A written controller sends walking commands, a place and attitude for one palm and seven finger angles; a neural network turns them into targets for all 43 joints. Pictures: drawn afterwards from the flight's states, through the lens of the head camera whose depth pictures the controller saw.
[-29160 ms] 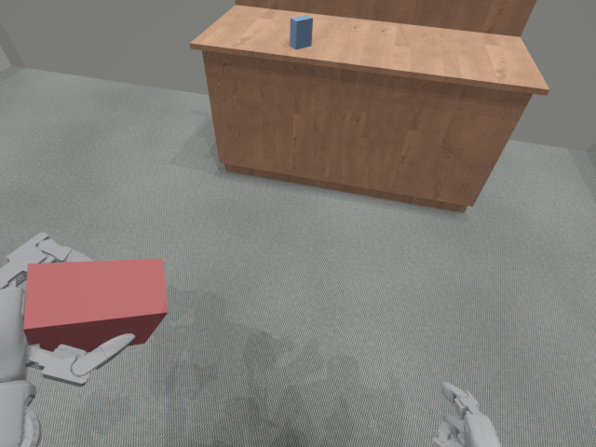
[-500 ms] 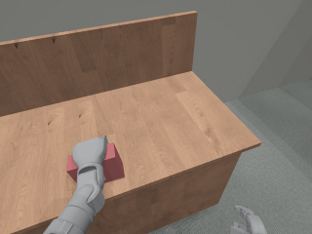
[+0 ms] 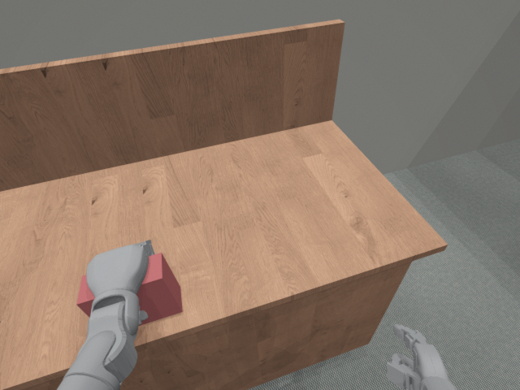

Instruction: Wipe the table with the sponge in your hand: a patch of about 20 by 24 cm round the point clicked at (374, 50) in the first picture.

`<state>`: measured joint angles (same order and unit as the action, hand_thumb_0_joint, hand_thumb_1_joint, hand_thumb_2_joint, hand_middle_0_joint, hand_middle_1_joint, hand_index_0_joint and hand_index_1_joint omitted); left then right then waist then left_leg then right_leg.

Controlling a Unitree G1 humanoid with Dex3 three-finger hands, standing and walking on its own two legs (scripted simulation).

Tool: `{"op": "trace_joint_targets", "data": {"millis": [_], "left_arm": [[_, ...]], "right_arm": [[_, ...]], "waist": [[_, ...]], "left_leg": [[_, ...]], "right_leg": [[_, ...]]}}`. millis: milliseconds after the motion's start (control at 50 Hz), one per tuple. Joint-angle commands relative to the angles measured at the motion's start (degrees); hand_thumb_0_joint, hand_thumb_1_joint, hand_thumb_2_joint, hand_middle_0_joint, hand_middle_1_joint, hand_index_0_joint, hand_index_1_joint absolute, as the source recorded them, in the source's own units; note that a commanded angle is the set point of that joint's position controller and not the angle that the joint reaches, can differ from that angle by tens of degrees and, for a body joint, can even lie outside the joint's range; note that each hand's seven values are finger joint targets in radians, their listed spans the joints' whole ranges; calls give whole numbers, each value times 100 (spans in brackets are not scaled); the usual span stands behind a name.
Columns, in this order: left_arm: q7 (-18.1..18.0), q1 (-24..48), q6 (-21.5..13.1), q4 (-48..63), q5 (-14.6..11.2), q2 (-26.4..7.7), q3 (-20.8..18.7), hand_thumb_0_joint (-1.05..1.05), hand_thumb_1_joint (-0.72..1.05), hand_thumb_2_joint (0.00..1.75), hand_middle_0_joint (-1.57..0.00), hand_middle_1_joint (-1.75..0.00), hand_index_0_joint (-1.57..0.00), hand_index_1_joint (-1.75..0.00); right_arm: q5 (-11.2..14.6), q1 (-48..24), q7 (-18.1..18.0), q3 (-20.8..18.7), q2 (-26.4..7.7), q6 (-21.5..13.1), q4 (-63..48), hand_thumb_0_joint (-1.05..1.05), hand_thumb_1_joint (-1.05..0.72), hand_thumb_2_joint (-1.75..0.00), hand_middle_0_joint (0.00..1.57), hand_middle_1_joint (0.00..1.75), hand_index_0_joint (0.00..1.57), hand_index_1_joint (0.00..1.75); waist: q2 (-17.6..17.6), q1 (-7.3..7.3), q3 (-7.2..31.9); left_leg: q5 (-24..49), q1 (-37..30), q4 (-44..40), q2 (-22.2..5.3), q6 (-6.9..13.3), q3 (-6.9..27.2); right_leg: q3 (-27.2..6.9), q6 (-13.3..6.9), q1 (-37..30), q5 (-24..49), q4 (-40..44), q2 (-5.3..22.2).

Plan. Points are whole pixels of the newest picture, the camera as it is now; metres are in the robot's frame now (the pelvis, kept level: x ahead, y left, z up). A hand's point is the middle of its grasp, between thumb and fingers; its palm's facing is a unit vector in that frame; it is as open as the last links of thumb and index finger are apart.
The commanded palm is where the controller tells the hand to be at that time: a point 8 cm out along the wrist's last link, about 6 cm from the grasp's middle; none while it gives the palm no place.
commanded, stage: wipe forward along the middle lane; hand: left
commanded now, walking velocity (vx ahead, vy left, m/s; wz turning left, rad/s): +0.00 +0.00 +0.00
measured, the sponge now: (138, 299) +0.26 +0.26 -0.03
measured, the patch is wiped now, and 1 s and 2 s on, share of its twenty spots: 1.00 1.00 1.00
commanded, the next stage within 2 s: slide back across to the first lane in 1.60 s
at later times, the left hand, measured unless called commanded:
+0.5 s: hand (128, 269) +0.30 +0.28 +0.00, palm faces -0.10 -0.02 -0.99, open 9.8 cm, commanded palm +0.29 +0.28 +0.03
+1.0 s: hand (131, 241) +0.36 +0.30 +0.00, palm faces -0.13 +0.01 -0.99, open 9.8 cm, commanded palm +0.36 +0.29 +0.04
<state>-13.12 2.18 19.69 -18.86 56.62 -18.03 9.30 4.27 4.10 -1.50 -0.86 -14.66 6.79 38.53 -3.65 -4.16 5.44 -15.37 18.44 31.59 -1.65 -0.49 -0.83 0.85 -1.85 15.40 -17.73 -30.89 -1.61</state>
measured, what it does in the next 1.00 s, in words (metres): stands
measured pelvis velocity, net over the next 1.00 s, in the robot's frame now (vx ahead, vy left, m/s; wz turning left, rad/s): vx -0.04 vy -0.01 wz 0.01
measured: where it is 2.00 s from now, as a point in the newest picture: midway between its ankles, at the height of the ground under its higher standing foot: outside the picture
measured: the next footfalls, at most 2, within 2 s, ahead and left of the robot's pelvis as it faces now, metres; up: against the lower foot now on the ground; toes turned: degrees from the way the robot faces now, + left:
none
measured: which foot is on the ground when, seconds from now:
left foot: down 0.00-1.00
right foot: down 0.00-1.00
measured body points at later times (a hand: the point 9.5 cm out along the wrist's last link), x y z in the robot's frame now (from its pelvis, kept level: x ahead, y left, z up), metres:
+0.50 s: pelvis -0.03 +0.00 -0.01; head -0.01 -0.02 +0.44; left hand +0.30 +0.28 +0.06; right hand +0.13 -0.25 -0.13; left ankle +0.01 +0.13 -0.73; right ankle -0.02 -0.10 -0.73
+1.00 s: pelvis -0.04 -0.01 -0.03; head +0.01 -0.02 +0.42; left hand +0.37 +0.30 +0.06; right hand +0.03 -0.28 -0.16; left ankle +0.01 +0.13 -0.73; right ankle -0.02 -0.10 -0.73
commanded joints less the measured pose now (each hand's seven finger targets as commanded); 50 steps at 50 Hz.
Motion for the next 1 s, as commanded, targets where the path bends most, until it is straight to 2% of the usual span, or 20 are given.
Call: {"op": "trace_joint_targets", "data": {"millis": [0, 120, 140, 200, 220, 280, 320, 360, 420, 460, 520, 560, 620, 640, 700, 720, 760, 820, 840, 980], "left_arm": [[-57, 1095, 74, 367, 64, -989, -552, 0, 10, 130, -120, -160, -120, -160], [-135, 1878, -79, -64, 215, -1326, -818, 0, 10, 130, -120, -160, -120, -160], [-147, 1922, -125, -154, 202, -1129, -628, 0, 10, 130, -120, -160, -120, -160], [-144, 2201, -185, -678, 177, -1071, -569, 0, 10, 130, -120, -160, -120, -160], [-158, 2301, -214, -782, 178, -1381, -856, 0, 10, 130, -120, -160, -120, -160], [-173, 2631, -296, -1092, 267, -1170, -574, 0, 10, 130, -120, -160, -120, -160], [-191, 2777, -339, -1263, 267, -1388, -781, 0, 10, 130, -120, -160, -120, -160], [-208, 3107, -411, -1468, 235, -1102, -489, 0, 10, 130, -120, -160, -120, -160], [-255, 3278, -520, -1812, 253, -1636, -919, 0, 10, 130, -120, -160, -120, -160], [-277, 3488, -590, -2077, 228, -1301, -595, 0, 10, 130, -120, -160, -120, -160], [-330, 3803, -694, -2373, 277, -1669, -860, 0, 10, 130, -120, -160, -120, -160], [-362, 4032, -759, -2624, 282, -1417, -590, 0, 10, 130, -120, -160, -120, -160], [-430, 4128, -813, -2863, 288, -1928, -1010, 0, 10, 130, -120, -160, -120, -160], [-442, 4344, -842, -2910, 285, -1807, -800, 0, 10, 130, -120, -160, -120, -160], [-462, 4699, -853, -3155, 272, -2037, -856, 0, 10, 130, -120, -160, -120, -160], [-468, 4869, -863, -3225, 304, -2346, -1081, 0, 10, 130, -120, -160, -120, -160], [-456, 4975, -870, -3438, 336, -2088, -793, 0, 10, 130, -120, -160, -120, -160], [-437, 5085, -926, -3514, 375, -2331, -984, 0, 10, 130, -120, -160, -120, -160], [-435, 5169, -942, -3598, 403, -2314, -890, 0, 10, 130, -120, -160, -120, -160], [-464, 5449, -962, -3863, 434, -2407, -889, 0, 10, 130, -120, -160, -120, -160]], "right_arm": [[-14, -874, -54, -190, -648, -297, -780, 0, -90, -90, 20, 30, 20, 30], [-34, -682, -145, -227, -693, -298, -629, 0, -90, -90, 20, 30, 20, 30], [-29, -612, -153, -232, -664, -302, -653, 0, -90, -90, 20, 30, 20, 30], [-17, -515, -178, -215, -699, -304, -582, 0, -90, -90, 20, 30, 20, 30], [-26, -489, -198, -222, -734, -286, -546, 0, -90, -90, 20, 30, 20, 30], [-14, -345, -211, -229, -705, -286, -544, 0, -90, -90, 20, 30, 20, 30], [-16, -288, -207, -235, -739, -265, -506, 0, -90, -90, 20, 30, 20, 30], [-1, -177, -211, -239, -712, -272, -503, 0, -90, -90, 20, 30, 20, 30], [-15, -34, -223, -247, -771, -250, -444, 0, -90, -90, 20, 30, 20, 30], [4, 60, -227, -246, -739, -256, -436, 0, -90, -90, 20, 30, 20, 30], [-14, 201, -216, -259, -787, -258, -369, 0, -90, -90, 20, 30, 20, 30], [-2, 323, -204, -263, -758, -267, -354, 0, -90, -90, 20, 30, 20, 30], [-27, 443, -202, -278, -812, -261, -306, 0, -90, -90, 20, 30, 20, 30], [-10, 497, -209, -273, -802, -272, -295, 0, -90, -90, 20, 30, 20, 30], [-3, 617, -206, -251, -834, -300, -255, 0, -90, -90, 20, 30, 20, 30], [-12, 651, -213, -256, -857, -296, -208, 0, -90, -90, 20, 30, 20, 30], [1, 756, -195, -246, -829, -320, -199, 0, -90, -90, 20, 30, 20, 30], [-34, 911, -173, -263, -846, -341, -180, 0, -90, -90, 20, 30, 20, 30], [-27, 973, -177, -261, -856, -333, -157, 0, -90, -90, 20, 30, 20, 30], [-45, 1188, -128, -256, -886, -359, -113, 0, -90, -90, 20, 30, 20, 30]], "waist": [[571, 13, 673], [473, 49, 868], [457, 120, 879], [837, 219, 727], [836, 184, 734], [657, 284, 730], [617, 233, 841], [654, 385, 781], [603, 337, 935], [754, 473, 768], [612, 432, 921], [731, 574, 844], [716, 479, 1062], [748, 629, 1013], [702, 677, 979], [658, 667, 1045], [529, 754, 971], [418, 702, 1377], [442, 800, 1295], [531, 893, 1327]], "left_leg": [[1070, -450, -178, 362, 281, 66], [843, -316, -125, 360, 280, 119], [777, -263, -89, 351, 290, 80], [558, -14, -17, 347, 294, 86], [463, 58, -44, 336, 290, 115], [335, 153, 50, 330, 294, 97], [261, 248, 53, 326, 272, 144], [174, 314, 152, 306, 296, 95], [53, 552, 194, 299, 286, 126], [-136, 698, 261, 297, 303, 97], [-194, 855, 320, 289, 290, 116], [-327, 972, 405, 284, 308, 108], [-340, 1160, 456, 279, 314, 112], [-423, 1192, 500, 275, 337, 83], [-598, 1393, 554, 271, 344, 78], [-596, 1425, 546, 255, 335, 116], [-672, 1464, 584, 258, 345, 106], [-464, 1430, 639, 236, 344, 122], [-502, 1486, 697, 232, 356, 118], [-479, 1670, 788, 206, 366, 110]], "right_leg": [[-241, -179, 4, 1898, 475, -81], [-233, -207, 225, 1406, 405, -114], [-157, -185, 263, 1344, 345, -100], [-178, -135, 461, 1194, 377, -84], [-239, -153, 476, 1031, 395, -99], [-144, -145, 717, 783, 311, -95], [-180, -160, 747, 632, 309, -108], [-113, -119, 915, 574, 277, -91], [-209, -131, 910, 415, 228, -101], [-158, -77, 1112, 198, 231, -87], [-224, -104, 1165, 109, 184, -101], [-172, -60, 1346, -21, 152, -91], [-261, -69, 1227, -49, 152, -97], [-248, -29, 1309, -137, 136, -82], [-315, -8, 1411, -363, 188, -70], [-317, -28, 1399, -392, 167, -92], [-270, -17, 1583, -442, 122, -89], [-286, -42, 1442, -183, 38, -120], [-275, -22, 1549, -212, 10, -122], [-253, -4, 1660, -90, -24, -141]]}}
